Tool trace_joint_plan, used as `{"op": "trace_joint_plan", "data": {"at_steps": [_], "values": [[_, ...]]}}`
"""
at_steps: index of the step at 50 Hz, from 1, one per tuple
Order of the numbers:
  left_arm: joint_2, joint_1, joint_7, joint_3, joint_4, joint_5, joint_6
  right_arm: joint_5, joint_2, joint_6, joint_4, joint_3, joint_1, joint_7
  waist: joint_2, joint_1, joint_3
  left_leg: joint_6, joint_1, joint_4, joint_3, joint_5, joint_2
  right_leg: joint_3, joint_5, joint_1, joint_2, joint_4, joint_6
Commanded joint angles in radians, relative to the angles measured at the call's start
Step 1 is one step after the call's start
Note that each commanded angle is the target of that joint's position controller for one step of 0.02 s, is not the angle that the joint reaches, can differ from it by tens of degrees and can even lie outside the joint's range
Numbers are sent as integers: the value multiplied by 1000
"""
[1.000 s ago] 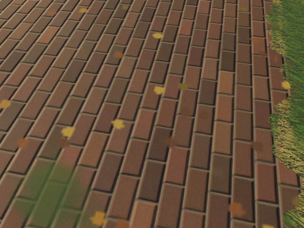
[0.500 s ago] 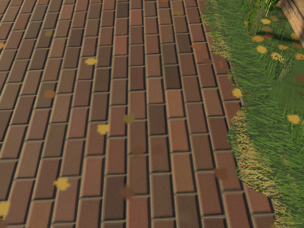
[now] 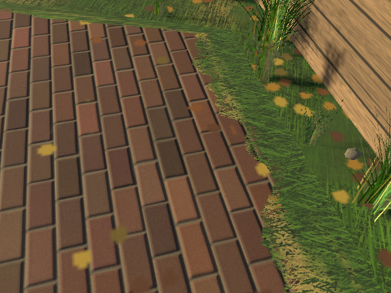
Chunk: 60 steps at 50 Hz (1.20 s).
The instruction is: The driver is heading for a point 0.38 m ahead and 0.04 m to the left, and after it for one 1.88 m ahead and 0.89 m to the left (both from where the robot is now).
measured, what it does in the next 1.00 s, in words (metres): walks ahead, turning left: right foot, then left foot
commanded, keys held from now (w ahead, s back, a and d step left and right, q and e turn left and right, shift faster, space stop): w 0.06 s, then no key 0.20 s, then q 0.74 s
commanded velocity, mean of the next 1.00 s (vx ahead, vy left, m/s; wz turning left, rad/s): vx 0.15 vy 0.00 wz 0.28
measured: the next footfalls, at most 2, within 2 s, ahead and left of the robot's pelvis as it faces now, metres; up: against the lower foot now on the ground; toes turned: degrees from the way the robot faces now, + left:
right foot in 0.26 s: +0.31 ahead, -0.14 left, +0.00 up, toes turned +0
left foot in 0.70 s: +0.24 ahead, +0.10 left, +0.00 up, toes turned +14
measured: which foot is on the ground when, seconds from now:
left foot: down 0.00-0.26, up 0.28-0.68, down 0.70-1.00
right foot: up 0.00-0.24, down 0.26-0.70, up 0.72-1.00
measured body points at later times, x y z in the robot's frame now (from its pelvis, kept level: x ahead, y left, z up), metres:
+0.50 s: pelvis +0.19 -0.05 -0.01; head +0.23 -0.05 +0.44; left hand +0.34 +0.22 -0.11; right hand +0.29 -0.33 -0.14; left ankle +0.18 +0.10 -0.69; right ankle +0.27 -0.14 -0.74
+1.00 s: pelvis +0.21 +0.00 +0.00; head +0.24 +0.04 +0.45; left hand +0.27 +0.33 -0.12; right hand +0.43 -0.23 -0.08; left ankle +0.20 +0.09 -0.74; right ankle +0.29 -0.15 -0.68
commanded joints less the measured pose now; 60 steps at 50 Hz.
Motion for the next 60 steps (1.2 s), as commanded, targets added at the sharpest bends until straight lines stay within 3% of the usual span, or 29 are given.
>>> {"op": "trace_joint_plan", "data": {"at_steps": [1, 8, 10, 12, 13, 14, 15, 16, 17, 18, 19, 20, 22, 25, 31, 34, 35, 36, 37, 38, 39, 40, 41, 43, 48, 54, 58, 59, 60], "values": [[38, -49, -2, 6, -85, 8, -16, 9, -161, -14, -50, -37, -25, -8, 125, 11, -2, 192, 93, -214, -248, 162, 268, 10, 93, -132, -57, -145, 21], [24, -212, -25, 1, -114, 6, -36, 17, -183, 21, 20, -35, 58, -20, 132, -39, -6, 121, 116, -128, -94, 468, 225, -38, 395, 39, 21, -489, 18], [43, -210, -33, 10, -117, 10, -39, 21, -190, 31, 29, -36, 48, -24, 143, -17, -20, 97, 153, -66, -110, 479, 240, -24, 371, 82, 32, -540, -9], [78, -93, -29, 28, -75, 24, -39, 23, -193, 37, 25, -37, 9, -30, 131, 57, -77, 59, 146, 68, -97, 546, 208, -42, 419, 257, 59, -614, -46], [129, -17, -20, 43, -57, 33, -41, 11, -167, 33, 21, -27, 25, -30, 80, 85, -138, 17, 90, 205, -64, 471, 152, -7, 667, 415, 0, -622, -79], [190, 66, -8, 49, -60, 62, -35, -19, -96, 23, 3, 0, 91, -26, -91, 80, -285, -40, -143, 489, -43, 57, 74, 213, 1086, 736, -233, -520, -189], [137, 83, -10, 33, -49, 53, -19, 1, -48, 26, 45, 21, 232, -21, -235, 62, -443, -80, -268, 713, -100, -530, 19, 411, 1121, 858, -399, -532, -330], [97, 70, -16, 25, -49, 29, -3, 23, -151, 40, 62, -6, 192, -20, -126, 87, -401, -89, -296, 786, -154, -542, 52, 384, 908, 765, -344, -574, -301], [88, 2, -15, 21, -48, 16, 2, 34, -169, 56, 37, -17, 101, -25, -83, 77, -271, -97, -365, 804, -124, -497, 74, 310, 745, 659, -305, -620, -262], [71, -62, -13, 14, -46, 18, 3, 28, -154, 76, 31, -18, 55, -38, -34, 57, -195, -107, -361, 772, -114, -440, 104, 258, 618, 536, -274, -667, -235], [58, -125, -13, 9, -46, 24, 4, 19, -147, 101, 28, -23, 44, -50, -38, 25, -139, -118, -307, 722, -109, -391, 127, 203, 502, 402, -248, -721, -216], [78, -166, -11, 17, -42, 37, 4, 16, -138, 122, 26, -25, 56, -60, -81, -1, -107, -130, -232, 703, -88, -336, 126, 156, 443, 287, -226, -766, -210], [93, -193, -1, 27, -33, 43, 4, 12, -126, 140, 23, -32, 79, -72, -106, -15, -98, -136, -187, 690, -52, -283, 114, 90, 404, 220, -218, -801, -228], [101, -191, 21, 34, -9, 32, 10, 10, -114, 147, -12, -37, 16, -70, -80, 2, -98, -117, -207, 623, -46, -205, 139, 42, 298, 237, -237, -825, -235], [135, -184, 36, 49, 29, 17, 43, 12, -120, 149, -70, -42, -72, -40, -70, 28, -91, -79, -156, 434, 4, -173, 134, -8, 244, 311, -273, -806, -221], [145, -199, 35, 54, 45, -10, 60, 10, -123, 147, -62, -52, -20, -22, -60, -14, -93, -27, -34, 205, 54, -64, 91, -61, 242, 322, -251, -700, -153], [117, -159, 35, 50, 65, -15, 65, 2, -151, 145, -56, -63, 4, -22, -10, -16, -79, 9, 26, 101, 17, 15, 85, -105, 169, 283, -206, -605, -89], [64, -123, 29, 39, 65, 9, 68, 1, -248, 143, -71, -87, 15, -37, 231, 15, -57, 86, 110, -29, -254, 255, 263, -217, -21, 124, -92, -345, 16], [62, -199, 35, 37, 8, 30, 63, -16, -335, 135, -104, -99, -12, -40, 394, 5, -15, 274, 117, -73, -535, 393, 444, -172, -330, -116, 70, -138, 79], [97, -262, 39, 48, 0, 31, 61, -37, -284, 111, -111, -88, -4, -35, 268, -34, -61, 302, 99, -78, -510, 355, 418, -32, -338, -126, 56, 21, 68], [105, -244, 40, 55, 9, 13, 63, -31, -261, 92, -111, -81, -41, -35, 223, -2, -67, 250, 102, -63, -424, 337, 364, 3, -253, -130, 39, 62, 53], [104, -206, 47, 60, 37, 12, 66, -10, -239, 85, -123, -79, -97, -39, 167, 26, -74, 194, 112, -46, -367, 301, 317, 15, -179, -134, 27, 57, 51], [117, -199, 54, 65, 46, 19, 68, 10, -212, 86, -131, -70, -128, -44, 167, 33, -76, 169, 115, -39, -347, 320, 305, 22, -133, -133, 22, 46, 57], [104, -193, 51, 65, 49, 15, 63, 10, -192, 91, -137, -60, -123, -54, 168, 43, -107, 169, 111, -26, -318, 402, 272, 17, -73, -81, 43, 63, 72], [73, -230, 43, 52, 41, 4, 52, 13, -216, 107, -146, -72, -95, -70, 178, 16, -108, 172, 165, -12, -354, 327, 249, 34, -23, -50, 62, -175, 99], [93, -216, 23, 53, 45, -4, 37, 12, -232, 124, -169, -79, -137, -60, 208, 9, -94, 180, 81, 2, -460, 278, 230, 45, -50, 109, 89, -365, 94], [105, -132, 5, 59, 66, -5, 19, 30, -223, 137, -186, -75, -193, -60, 205, 58, -109, 130, 67, 67, -507, 294, 179, 27, 89, 268, 93, -643, 61], [126, -98, 5, 67, 78, 0, 17, 32, -206, 139, -191, -70, -193, -64, 178, 67, -115, 88, 7, 104, -484, 190, 139, 42, 204, 370, 45, -727, 39], [190, -82, 11, 80, 74, 17, 23, 20, -154, 139, -192, -56, -148, -62, 7, 39, -143, 33, -121, 278, -374, -86, 47, 207, 294, 496, -145, -749, -32]]}}
Velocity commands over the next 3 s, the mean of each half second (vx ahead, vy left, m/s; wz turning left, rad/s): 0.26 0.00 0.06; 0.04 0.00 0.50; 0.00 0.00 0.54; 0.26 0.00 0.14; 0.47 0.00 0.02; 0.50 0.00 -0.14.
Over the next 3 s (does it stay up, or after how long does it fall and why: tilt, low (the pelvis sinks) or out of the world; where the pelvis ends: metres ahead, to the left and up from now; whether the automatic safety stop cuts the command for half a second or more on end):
stays up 0.74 0.40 0.00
